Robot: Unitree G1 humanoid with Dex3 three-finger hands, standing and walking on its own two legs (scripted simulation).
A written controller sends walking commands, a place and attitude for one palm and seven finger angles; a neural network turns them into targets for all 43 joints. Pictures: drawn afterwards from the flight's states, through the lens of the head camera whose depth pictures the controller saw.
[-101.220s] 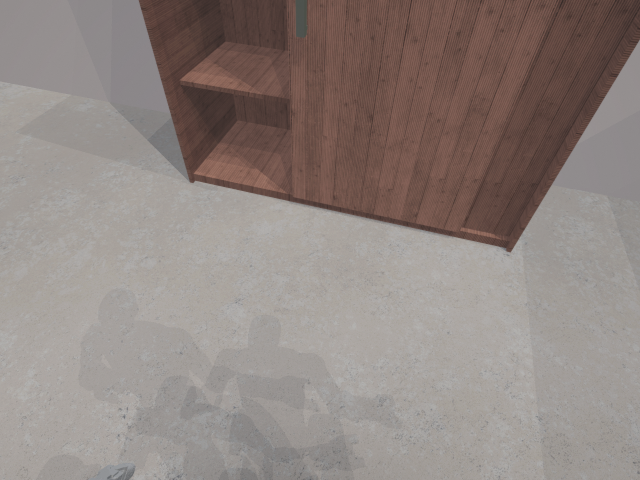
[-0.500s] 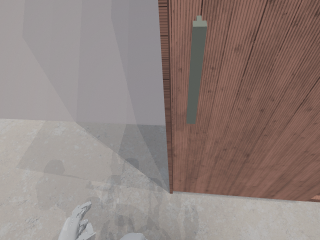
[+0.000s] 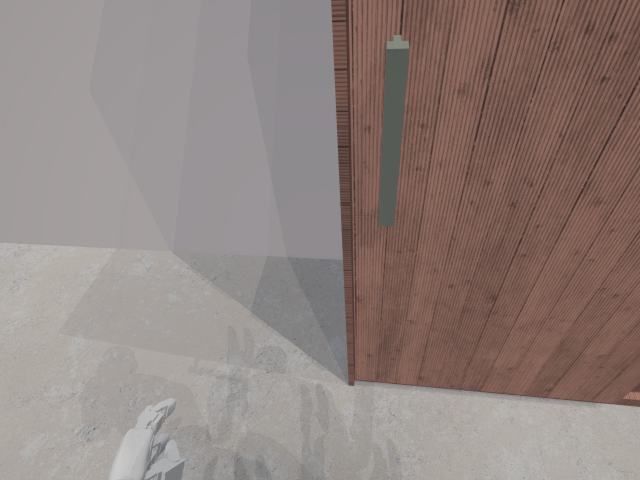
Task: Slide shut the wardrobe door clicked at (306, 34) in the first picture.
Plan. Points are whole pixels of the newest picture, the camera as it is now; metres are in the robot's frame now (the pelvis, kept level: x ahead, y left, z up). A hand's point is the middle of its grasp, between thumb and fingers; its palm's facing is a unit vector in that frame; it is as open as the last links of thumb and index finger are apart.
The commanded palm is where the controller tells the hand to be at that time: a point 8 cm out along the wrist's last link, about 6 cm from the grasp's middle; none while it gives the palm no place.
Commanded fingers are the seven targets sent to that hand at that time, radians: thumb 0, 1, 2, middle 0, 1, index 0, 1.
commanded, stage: stop stepping back and stand still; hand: right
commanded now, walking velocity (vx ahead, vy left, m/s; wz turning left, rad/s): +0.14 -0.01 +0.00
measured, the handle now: (391, 141) +0.55 -0.10 +0.16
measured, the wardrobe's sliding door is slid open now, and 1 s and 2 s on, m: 0.00 0.00 0.00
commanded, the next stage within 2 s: let the arm hang, fingers relaxed in 0.80 s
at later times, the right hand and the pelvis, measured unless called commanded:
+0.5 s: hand out of the picture +0.12 -0.31 +0.18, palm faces +0.52 +0.79 -0.33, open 7.4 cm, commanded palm +0.06 -0.32 +0.19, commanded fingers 0.00 -0.90 -0.90 0.20 0.30 0.20 0.30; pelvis -0.07 -0.02 +0.01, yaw -1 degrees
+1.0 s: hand out of the picture +0.12 -0.32 +0.05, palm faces +0.27 +0.84 -0.47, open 7.4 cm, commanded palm none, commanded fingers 0.00 -0.90 -0.90 0.20 0.30 0.20 0.30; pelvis -0.09 -0.05 +0.00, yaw -3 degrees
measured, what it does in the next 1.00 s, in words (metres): steps on the spot: left foot, then right foot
